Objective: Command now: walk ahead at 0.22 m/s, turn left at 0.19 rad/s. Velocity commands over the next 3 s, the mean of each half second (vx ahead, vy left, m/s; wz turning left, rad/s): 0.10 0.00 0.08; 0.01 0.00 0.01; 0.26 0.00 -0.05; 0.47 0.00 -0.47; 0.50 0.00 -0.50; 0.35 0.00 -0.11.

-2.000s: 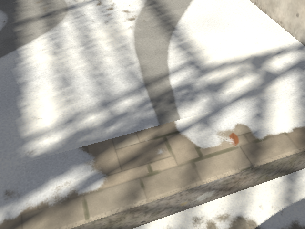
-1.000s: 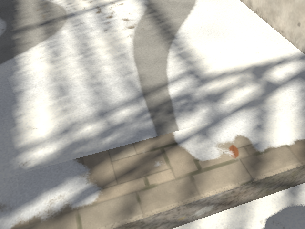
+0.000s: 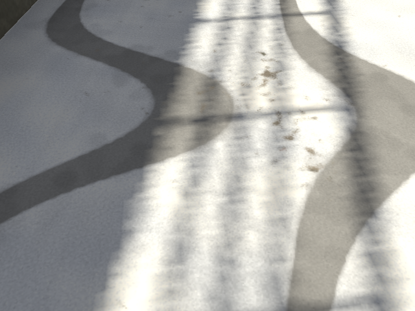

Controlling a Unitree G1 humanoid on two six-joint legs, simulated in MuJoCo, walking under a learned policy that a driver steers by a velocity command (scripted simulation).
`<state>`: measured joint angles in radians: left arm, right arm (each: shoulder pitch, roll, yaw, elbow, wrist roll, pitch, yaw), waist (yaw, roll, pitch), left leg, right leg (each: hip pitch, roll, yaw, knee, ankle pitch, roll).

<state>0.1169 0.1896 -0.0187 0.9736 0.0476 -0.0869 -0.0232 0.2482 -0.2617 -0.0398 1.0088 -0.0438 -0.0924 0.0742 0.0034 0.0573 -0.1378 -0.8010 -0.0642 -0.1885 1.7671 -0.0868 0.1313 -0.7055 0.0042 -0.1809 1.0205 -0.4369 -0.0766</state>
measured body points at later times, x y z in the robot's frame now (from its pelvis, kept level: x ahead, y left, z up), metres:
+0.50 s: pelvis +0.11 +0.00 +0.06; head +0.12 +0.00 +0.51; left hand +0.22 +0.24 -0.07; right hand +0.28 -0.22 -0.06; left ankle +0.18 +0.13 -0.66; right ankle +0.05 -0.08 -0.66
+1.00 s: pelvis +0.12 +0.01 +0.07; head +0.12 +0.01 +0.52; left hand +0.10 +0.24 -0.09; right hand +0.22 -0.23 -0.07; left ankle +0.18 +0.13 -0.66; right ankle +0.05 -0.09 -0.66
